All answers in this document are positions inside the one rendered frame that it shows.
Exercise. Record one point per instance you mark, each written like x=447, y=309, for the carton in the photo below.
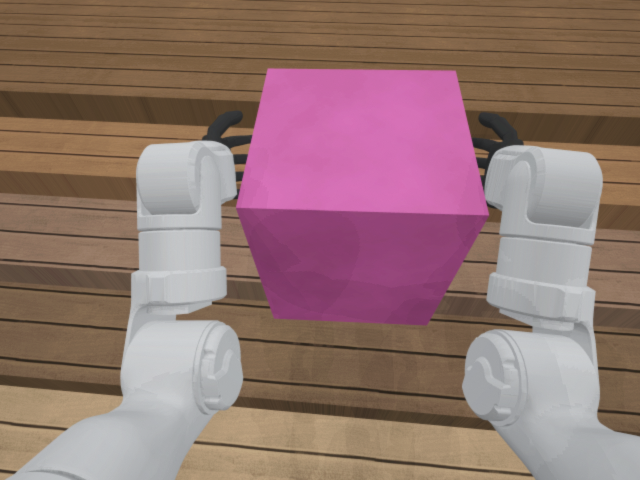
x=361, y=194

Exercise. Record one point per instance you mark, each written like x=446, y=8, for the left robot upper arm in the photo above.
x=176, y=375

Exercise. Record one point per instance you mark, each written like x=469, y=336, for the robot right hand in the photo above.
x=504, y=130

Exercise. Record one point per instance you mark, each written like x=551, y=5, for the right robot upper arm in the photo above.
x=540, y=392

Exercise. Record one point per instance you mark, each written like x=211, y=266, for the robot right forearm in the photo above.
x=549, y=200

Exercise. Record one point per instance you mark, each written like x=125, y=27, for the robot left forearm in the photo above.
x=180, y=190

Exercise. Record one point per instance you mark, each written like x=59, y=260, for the robot left hand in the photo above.
x=217, y=129

